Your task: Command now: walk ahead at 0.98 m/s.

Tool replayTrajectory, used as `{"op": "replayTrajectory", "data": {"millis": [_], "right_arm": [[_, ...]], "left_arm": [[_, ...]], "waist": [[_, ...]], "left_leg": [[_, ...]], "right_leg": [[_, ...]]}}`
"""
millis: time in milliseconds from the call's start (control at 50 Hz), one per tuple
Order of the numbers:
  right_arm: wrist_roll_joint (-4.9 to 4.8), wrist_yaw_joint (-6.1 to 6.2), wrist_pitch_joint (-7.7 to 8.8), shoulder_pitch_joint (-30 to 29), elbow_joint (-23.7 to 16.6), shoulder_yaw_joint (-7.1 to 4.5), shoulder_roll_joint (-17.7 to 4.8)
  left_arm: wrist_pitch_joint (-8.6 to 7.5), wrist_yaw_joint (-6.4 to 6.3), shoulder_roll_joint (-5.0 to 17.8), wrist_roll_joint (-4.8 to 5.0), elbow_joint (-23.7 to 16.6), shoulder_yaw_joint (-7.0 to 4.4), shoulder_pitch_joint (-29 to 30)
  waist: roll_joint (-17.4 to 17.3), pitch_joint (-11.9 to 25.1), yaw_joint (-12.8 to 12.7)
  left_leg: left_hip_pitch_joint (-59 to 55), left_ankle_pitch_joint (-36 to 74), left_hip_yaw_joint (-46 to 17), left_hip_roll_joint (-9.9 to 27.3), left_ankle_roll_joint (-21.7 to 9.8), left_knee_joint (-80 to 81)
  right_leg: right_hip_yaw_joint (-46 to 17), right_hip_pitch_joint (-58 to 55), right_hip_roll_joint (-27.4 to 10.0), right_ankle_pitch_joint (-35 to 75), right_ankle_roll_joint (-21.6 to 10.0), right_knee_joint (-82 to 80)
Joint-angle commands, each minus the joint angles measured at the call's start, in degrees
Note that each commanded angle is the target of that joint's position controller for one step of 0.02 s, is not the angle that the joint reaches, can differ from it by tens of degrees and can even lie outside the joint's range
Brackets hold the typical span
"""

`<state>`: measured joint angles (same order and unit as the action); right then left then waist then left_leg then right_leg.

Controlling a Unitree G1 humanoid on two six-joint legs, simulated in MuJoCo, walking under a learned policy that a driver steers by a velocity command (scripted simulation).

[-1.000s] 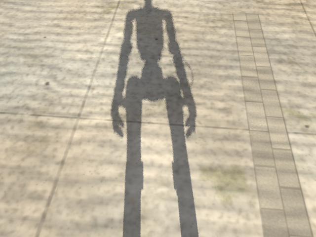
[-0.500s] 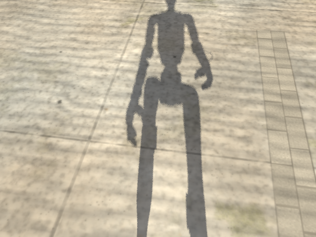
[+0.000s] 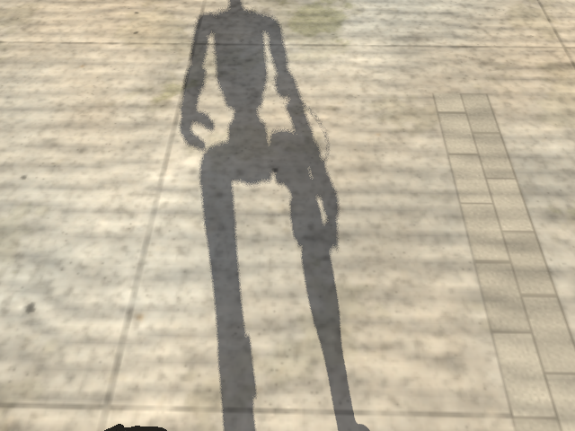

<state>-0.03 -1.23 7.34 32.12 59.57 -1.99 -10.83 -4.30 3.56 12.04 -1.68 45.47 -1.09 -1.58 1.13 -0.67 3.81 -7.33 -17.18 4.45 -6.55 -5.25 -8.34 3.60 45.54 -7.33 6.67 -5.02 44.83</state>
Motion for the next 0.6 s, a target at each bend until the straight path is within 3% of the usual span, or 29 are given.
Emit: {"op": "replayTrajectory", "data": {"millis": [20,60,80,100,120,140,160,180,200,220,240,260,280,300,320,360,400,440,480,520,540,560,580,600], "right_arm": [[-0.39,0.77,1.51,-0.56,-3.15,-0.62,-7.84],[0.33,1.27,1.01,0.15,-2.77,-0.71,-10.14],[1.03,1.84,0.45,0.23,-2.49,-0.95,-11.56],[1.88,2.49,-0.40,-0.21,-2.14,-1.29,-12.90],[2.60,3.00,-1.32,-1.87,-2.28,-1.70,-14.12],[2.66,3.05,-1.72,-4.73,-3.08,-1.83,-13.83],[1.67,1.97,-1.26,-3.44,-5.44,-0.40,-6.53],[-1.71,0.79,-0.03,1.67,-6.75,0.12,-3.76],[-1.13,1.51,0.20,-6.60,-8.50,-0.52,-8.05],[-0.74,1.36,0.40,-11.91,-9.93,-0.52,-8.19],[-0.01,1.03,0.13,-13.61,-10.25,-0.21,-6.79],[1.29,0.44,-0.72,-13.70,-10.81,0.06,-5.39],[2.16,-0.40,-1.72,-12.40,-10.93,0.52,-3.72],[2.55,-0.92,-2.39,-13.65,-11.58,0.75,-3.05],[2.88,-1.34,-2.84,-16.30,-12.86,0.92,-2.94],[2.94,-1.77,-2.99,-24.20,-16.26,1.25,-4.11],[2.77,-2.15,-2.46,-31.16,-19.05,1.79,-4.42],[1.90,-2.78,-1.91,-35.48,-20.63,2.53,-3.64],[1.42,-2.32,-1.92,-37.59,-21.47,2.21,-5.47],[1.76,-1.26,-1.88,-36.69,-21.94,1.41,-8.17],[1.99,-0.54,-1.78,-32.46,-21.08,0.65,-10.11],[1.75,0.34,-1.59,-23.46,-18.62,-0.42,-12.43],[1.81,1.29,-1.45,-11.83,-15.31,-1.44,-14.36],[3.29,2.53,-1.52,-1.64,-13.96,-2.91,-19.29]], "left_arm": [[-0.58,0.14,2.02,0.71,-4.59,0.44,7.74],[-0.71,-0.55,3.80,0.55,-4.73,-0.04,7.01],[-0.68,-1.01,5.05,0.51,-4.31,-0.49,4.38],[-0.70,-1.64,6.91,0.56,-2.74,-1.25,-2.42],[-0.66,-2.50,9.11,0.65,0.57,-2.34,-13.35],[-0.49,-3.52,11.56,-0.13,3.82,-3.59,-24.47],[-0.29,-4.40,16.47,-1.82,4.73,-5.07,-30.42],[-0.27,-3.15,16.28,-1.74,5.04,-5.51,-28.05],[-0.55,-2.39,12.20,-0.75,5.06,-5.12,-22.42],[-1.17,-2.11,8.52,-0.31,5.50,-4.29,-19.55],[-1.61,-2.04,5.82,-0.78,6.14,-3.65,-17.77],[-1.98,-2.33,4.09,-0.67,6.97,-2.92,-17.54],[-2.36,-2.64,3.38,-0.31,7.99,-2.46,-17.93],[-2.89,-2.75,3.34,0.33,8.81,-2.34,-18.86],[-3.38,-2.73,4.27,0.99,9.39,-2.41,-19.77],[-4.00,-2.39,5.82,1.21,9.41,-2.49,-21.25],[-4.43,-2.04,5.47,1.75,9.44,-2.25,-22.64],[-4.86,-2.33,7.49,2.51,9.68,-2.47,-24.92],[-4.70,-2.65,9.99,2.47,9.91,-2.79,-26.38],[-4.18,-2.93,12.21,1.92,10.00,-3.02,-26.88],[-3.75,-3.27,13.64,1.42,10.13,-3.27,-27.20],[-3.02,-3.65,15.03,0.62,10.18,-3.59,-26.48],[-2.44,-3.91,15.60,0.33,9.62,-3.88,-24.19],[-2.47,-3.82,10.08,-0.23,7.75,-2.88,-24.49]], "waist": [[-1.80,-9.66,-1.53],[-4.28,-5.86,-2.62],[-6.55,-2.78,-4.43],[-8.31,1.31,-8.04],[-9.26,6.97,-13.01],[-8.31,11.61,-18.30],[2.47,17.53,-16.31],[14.73,23.53,-10.50],[5.68,14.00,-10.10],[0.02,7.02,-9.12],[-4.34,2.89,-6.66],[-4.35,0.58,-4.14],[-2.02,-0.44,-2.11],[-1.16,-2.51,-1.45],[-0.67,-4.58,-1.20],[-0.72,-7.76,-2.27],[-1.41,-9.55,-3.51],[-0.80,-9.30,-4.96],[-0.38,-8.51,-5.74],[1.35,-4.61,-4.70],[3.41,-0.60,-2.55],[5.11,4.81,1.72],[4.52,10.19,7.75],[-0.65,18.46,9.73]], "left_leg": [[11.30,37.76,-3.87,14.35,-3.45,9.97],[0.95,60.66,-2.38,15.56,-2.33,3.08],[-2.83,71.61,-2.26,16.66,-1.83,-3.00],[-4.43,77.79,-2.28,17.64,-1.57,-12.71],[-3.07,77.47,-1.91,18.11,-1.78,-26.08],[6.02,66.15,-1.08,16.37,-2.09,-42.47],[25.32,28.69,-1.08,9.59,-2.11,-65.58],[43.94,-8.44,-8.58,0.97,-1.27,-80.74],[50.32,-2.04,-10.42,6.29,-3.16,-79.33],[50.18,2.34,-9.70,8.41,-3.28,-75.61],[47.74,3.31,-9.85,10.37,-3.14,-71.88],[45.21,3.52,-10.17,11.62,-2.60,-69.49],[43.35,3.26,-9.91,12.71,-1.57,-67.12],[44.29,3.04,-9.29,13.80,-0.64,-65.35],[46.72,3.99,-8.20,14.83,0.27,-63.22],[49.60,10.37,-4.71,15.61,1.37,-54.88],[44.98,19.66,-1.98,14.84,1.92,-41.48],[35.56,27.71,0.52,12.06,1.67,-31.20],[34.57,29.72,0.67,10.22,1.36,-25.92],[32.60,23.91,0.71,7.19,0.42,-22.63],[27.79,19.27,-0.07,5.45,-0.14,-22.25],[18.80,13.88,-1.38,4.48,-0.68,-22.53],[5.84,12.15,-2.72,6.92,-0.63,-21.61],[-7.69,-5.13,-15.18,19.52,-0.69,-24.75]], "right_leg": [[4.49,-12.25,4.10,5.53,-1.48,-10.45],[6.24,-14.83,8.30,0.35,-2.88,-13.25],[6.46,-17.76,10.55,-4.40,-3.54,-13.39],[5.40,-24.21,12.05,-8.59,-4.45,-13.56],[4.20,-34.53,12.55,-12.23,-5.54,-14.43],[0.92,-48.33,8.80,-15.81,-7.04,-15.12],[-17.80,-64.07,-6.13,-32.71,-10.28,-13.33],[-50.43,-73.49,-15.89,-41.79,-16.83,-25.45],[-44.36,-66.88,-12.00,-41.27,-13.87,-29.21],[-35.40,-57.23,-10.55,-34.40,-12.51,-30.67],[-29.64,-49.02,-8.34,-29.33,-10.83,-32.34],[-24.95,-42.52,-5.76,-27.03,-9.01,-33.56],[-22.23,-38.07,-4.62,-27.43,-8.41,-35.32],[-20.13,-35.74,-3.55,-26.33,-8.15,-37.01],[-17.86,-34.07,-3.03,-24.70,-8.09,-38.77],[-12.34,-31.73,-0.53,-16.60,-7.75,-41.98],[-7.85,-28.55,2.69,-6.32,-6.81,-42.84],[-7.99,-27.24,2.11,1.64,-6.64,-46.09],[-8.80,-35.91,0.38,11.08,-6.56,-45.61],[-8.93,-46.57,-0.67,28.85,-5.62,-37.94],[-9.63,-49.98,-1.45,37.22,-4.75,-30.81],[-10.02,-49.93,-1.35,39.32,-4.03,-19.52],[-9.43,-43.48,0.67,30.50,-3.50,-4.66],[-8.42,-32.10,3.78,11.08,-3.85,15.16]]}}
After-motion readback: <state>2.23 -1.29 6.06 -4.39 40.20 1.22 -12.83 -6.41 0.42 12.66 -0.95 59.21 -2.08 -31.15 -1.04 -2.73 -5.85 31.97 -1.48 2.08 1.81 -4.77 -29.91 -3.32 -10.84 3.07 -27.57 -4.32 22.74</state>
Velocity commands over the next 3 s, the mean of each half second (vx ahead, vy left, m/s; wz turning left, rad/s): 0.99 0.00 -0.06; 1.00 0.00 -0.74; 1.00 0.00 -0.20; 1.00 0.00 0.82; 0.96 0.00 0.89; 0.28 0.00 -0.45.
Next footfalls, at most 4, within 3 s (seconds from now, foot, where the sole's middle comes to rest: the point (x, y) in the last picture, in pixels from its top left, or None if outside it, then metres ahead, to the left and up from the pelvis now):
0.14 right None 0.36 -0.08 -0.77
0.60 left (239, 311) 0.81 0.11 -0.77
1.06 right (325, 204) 1.17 -0.16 -0.77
1.52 left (352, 112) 1.60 -0.30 -0.77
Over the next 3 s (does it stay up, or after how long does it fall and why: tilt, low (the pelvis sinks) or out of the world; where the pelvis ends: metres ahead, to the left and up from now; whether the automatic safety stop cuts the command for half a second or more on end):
stays up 2.54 -0.34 -0.01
